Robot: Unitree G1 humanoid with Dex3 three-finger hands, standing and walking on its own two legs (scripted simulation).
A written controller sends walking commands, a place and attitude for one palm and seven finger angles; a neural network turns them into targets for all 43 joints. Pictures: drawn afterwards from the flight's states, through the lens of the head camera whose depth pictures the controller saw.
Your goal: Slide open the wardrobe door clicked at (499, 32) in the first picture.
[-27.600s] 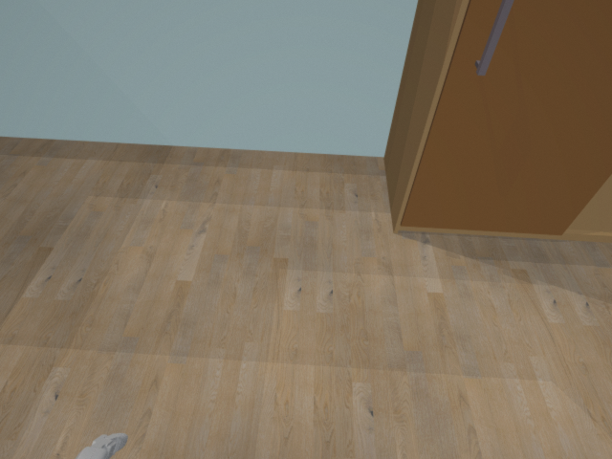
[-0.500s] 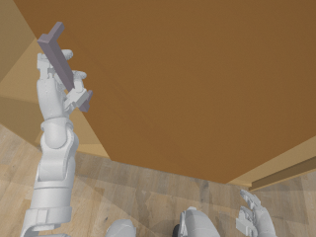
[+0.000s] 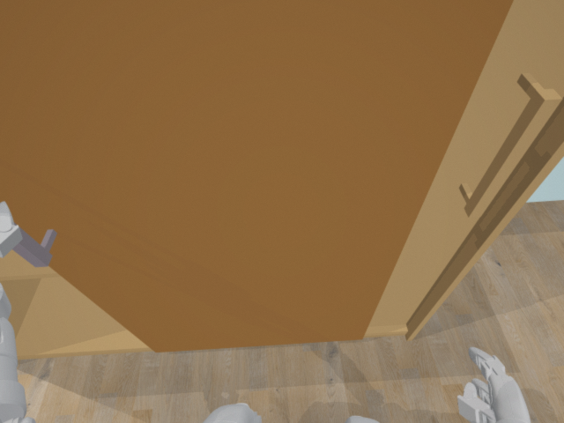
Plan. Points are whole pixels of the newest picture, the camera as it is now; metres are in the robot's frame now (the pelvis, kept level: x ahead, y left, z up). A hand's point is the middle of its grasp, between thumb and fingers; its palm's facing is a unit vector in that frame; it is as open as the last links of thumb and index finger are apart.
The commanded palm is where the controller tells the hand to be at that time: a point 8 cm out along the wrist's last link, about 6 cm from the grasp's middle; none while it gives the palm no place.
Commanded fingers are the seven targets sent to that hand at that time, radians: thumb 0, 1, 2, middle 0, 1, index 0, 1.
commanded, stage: stop walking and hold the door there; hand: left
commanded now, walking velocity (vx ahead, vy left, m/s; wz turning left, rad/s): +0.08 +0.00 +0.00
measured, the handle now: (1, 208) +0.37 +0.41 +0.11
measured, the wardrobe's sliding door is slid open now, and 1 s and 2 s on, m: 0.52 0.51 0.52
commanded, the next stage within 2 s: none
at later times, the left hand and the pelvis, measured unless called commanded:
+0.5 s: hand (3, 229) +0.33 +0.37 +0.12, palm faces +0.56 -0.77 -0.31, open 6.4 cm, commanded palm +0.28 +0.40 +0.10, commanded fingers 0.00 0.90 0.90 -0.45 -1.40 -0.45 -1.40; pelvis -0.05 +0.02 +0.00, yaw -5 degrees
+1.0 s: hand (3, 231) +0.33 +0.38 +0.12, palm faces +0.49 -0.80 -0.33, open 6.0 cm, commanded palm +0.28 +0.41 +0.10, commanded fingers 0.00 0.90 0.90 -0.45 -1.40 -0.45 -1.40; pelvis -0.04 +0.05 +0.00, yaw -2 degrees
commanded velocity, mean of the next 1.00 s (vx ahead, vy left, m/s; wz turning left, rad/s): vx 0.05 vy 0.07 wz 0.05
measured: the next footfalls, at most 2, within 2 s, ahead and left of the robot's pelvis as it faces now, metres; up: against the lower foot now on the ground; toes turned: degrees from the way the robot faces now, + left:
left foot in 0.08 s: +0.06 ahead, +0.13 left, +0.00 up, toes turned +3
right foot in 0.32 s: -0.02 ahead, -0.10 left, +0.00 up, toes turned -8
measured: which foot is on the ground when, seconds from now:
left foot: up 0.00-0.06, down 0.08-0.82, up 0.84-1.00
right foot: down 0.00-0.08, up 0.10-0.30, down 0.32-1.00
